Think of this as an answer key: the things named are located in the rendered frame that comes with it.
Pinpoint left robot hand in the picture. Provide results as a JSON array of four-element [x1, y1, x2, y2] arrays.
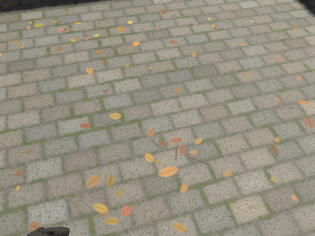
[[27, 226, 70, 236]]

